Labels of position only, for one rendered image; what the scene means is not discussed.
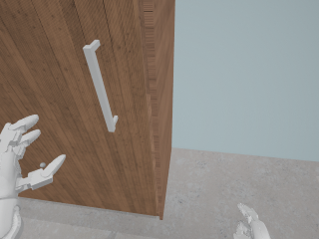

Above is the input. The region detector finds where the handle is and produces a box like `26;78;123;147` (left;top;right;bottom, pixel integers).
83;40;118;132

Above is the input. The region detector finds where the wardrobe door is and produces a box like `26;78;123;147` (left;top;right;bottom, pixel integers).
0;0;158;216

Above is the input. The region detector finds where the left robot forearm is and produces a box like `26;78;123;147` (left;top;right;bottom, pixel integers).
0;197;24;239

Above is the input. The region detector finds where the right robot hand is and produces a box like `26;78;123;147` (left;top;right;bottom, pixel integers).
233;203;271;239

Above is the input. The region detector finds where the left robot hand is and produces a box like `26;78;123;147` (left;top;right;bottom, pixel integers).
0;115;66;198

